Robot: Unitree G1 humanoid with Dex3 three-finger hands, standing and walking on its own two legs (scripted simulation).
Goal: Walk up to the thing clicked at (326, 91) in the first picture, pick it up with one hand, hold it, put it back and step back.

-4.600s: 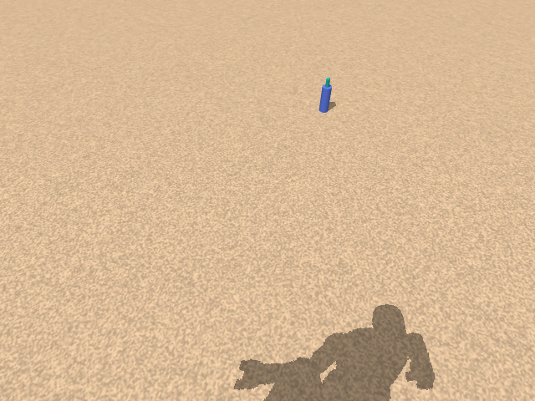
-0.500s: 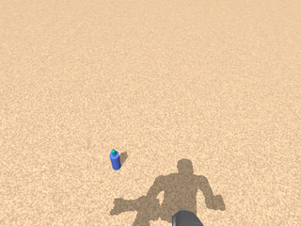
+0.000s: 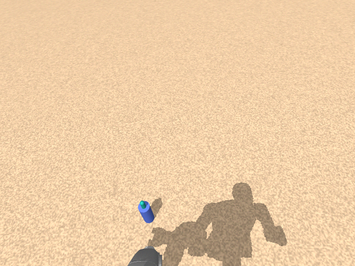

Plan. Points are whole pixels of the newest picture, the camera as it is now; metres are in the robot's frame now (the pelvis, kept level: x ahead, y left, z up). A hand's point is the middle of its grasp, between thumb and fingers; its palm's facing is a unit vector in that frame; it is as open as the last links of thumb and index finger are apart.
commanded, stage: walk up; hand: left
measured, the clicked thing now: (145, 210) +0.46 +0.24 -0.65
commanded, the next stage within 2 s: stand in 1.86 s
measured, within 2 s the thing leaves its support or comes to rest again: neither
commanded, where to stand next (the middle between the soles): +0.14 +0.02 m, yaw +0 degrees
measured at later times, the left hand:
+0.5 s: hand out of the picture +0.12 +0.31 -0.16, palm faces -0.07 -0.91 -0.41, open 7.4 cm
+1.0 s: hand (92, 240) +0.20 +0.26 -0.15, palm faces -0.05 -0.95 -0.32, open 7.4 cm
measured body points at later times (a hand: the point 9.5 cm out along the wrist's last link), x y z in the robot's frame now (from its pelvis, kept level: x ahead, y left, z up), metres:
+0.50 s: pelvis +0.06 +0.03 -0.02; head +0.08 +0.03 +0.43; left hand +0.12 +0.35 -0.13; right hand +0.13 -0.29 -0.13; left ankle +0.11 +0.16 -0.74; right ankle +0.09 -0.10 -0.74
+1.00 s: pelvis +0.09 +0.02 +0.01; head +0.09 +0.02 +0.46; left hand +0.20 +0.31 -0.12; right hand +0.16 -0.29 -0.12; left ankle +0.11 +0.15 -0.74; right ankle +0.09 -0.10 -0.74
